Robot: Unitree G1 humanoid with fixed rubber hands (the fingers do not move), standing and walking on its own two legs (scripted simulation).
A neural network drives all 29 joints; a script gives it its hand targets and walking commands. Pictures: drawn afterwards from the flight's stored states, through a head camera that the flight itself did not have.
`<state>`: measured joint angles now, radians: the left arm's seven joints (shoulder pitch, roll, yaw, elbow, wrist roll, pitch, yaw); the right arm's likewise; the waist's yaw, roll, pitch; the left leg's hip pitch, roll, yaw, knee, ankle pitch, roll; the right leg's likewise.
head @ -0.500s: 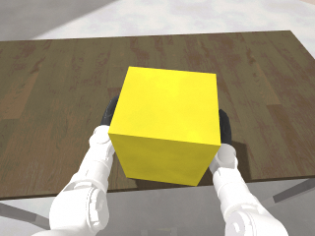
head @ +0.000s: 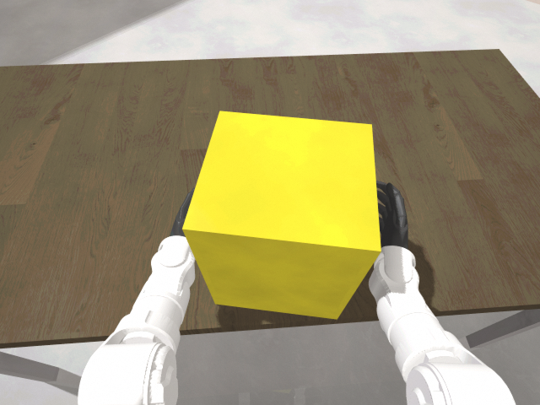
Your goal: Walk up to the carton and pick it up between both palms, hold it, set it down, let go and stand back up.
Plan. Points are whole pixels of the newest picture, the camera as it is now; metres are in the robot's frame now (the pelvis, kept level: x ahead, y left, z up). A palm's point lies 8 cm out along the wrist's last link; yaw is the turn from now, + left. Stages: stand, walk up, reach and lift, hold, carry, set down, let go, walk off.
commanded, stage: set down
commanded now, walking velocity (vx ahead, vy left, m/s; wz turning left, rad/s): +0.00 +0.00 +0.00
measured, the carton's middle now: (284, 225) +0.39 +0.02 +0.02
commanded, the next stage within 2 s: none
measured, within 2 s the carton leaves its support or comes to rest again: neither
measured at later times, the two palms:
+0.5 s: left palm (138, 282) +0.30 +0.23 +0.01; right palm (413, 308) +0.28 -0.16 +0.00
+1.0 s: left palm (124, 336) +0.23 +0.24 -0.02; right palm (418, 330) +0.25 -0.16 +0.00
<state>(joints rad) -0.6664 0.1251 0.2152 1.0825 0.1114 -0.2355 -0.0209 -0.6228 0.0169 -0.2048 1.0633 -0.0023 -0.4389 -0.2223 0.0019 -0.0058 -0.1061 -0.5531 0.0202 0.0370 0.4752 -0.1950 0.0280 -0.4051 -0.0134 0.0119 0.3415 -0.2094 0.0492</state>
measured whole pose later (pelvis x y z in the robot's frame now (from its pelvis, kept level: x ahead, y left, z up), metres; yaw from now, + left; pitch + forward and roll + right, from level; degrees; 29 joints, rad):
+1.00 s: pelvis -0.07 +0.01 +0.00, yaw +0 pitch +6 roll -2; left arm -0.23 0.29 -0.01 0.74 -0.20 -0.16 -0.07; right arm -0.28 -0.02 -0.06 0.75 0.15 -0.25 -0.20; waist 0.00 -0.01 -0.06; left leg -0.48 0.02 0.04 0.49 -0.13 0.03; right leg -0.35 -0.02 0.01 0.41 -0.17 0.06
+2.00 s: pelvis -0.08 +0.00 +0.00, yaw +1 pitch -3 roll -2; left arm 0.11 0.30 -0.08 0.48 -0.26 -0.14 -0.02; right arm 0.10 -0.02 -0.05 0.42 0.14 -0.10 -0.12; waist 0.02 -0.01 0.03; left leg -0.30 0.01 0.04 0.49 -0.14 0.03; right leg -0.18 -0.02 0.01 0.43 -0.19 0.05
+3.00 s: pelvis -0.05 -0.01 +0.00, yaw +0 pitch -2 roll -2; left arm 0.12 0.30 -0.08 0.48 -0.15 0.06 0.02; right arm 0.10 -0.10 -0.05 0.57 0.04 -0.11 -0.01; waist 0.02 -0.01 0.09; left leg -0.28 0.02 0.04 0.49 -0.17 0.03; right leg -0.17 -0.01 0.01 0.43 -0.22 0.03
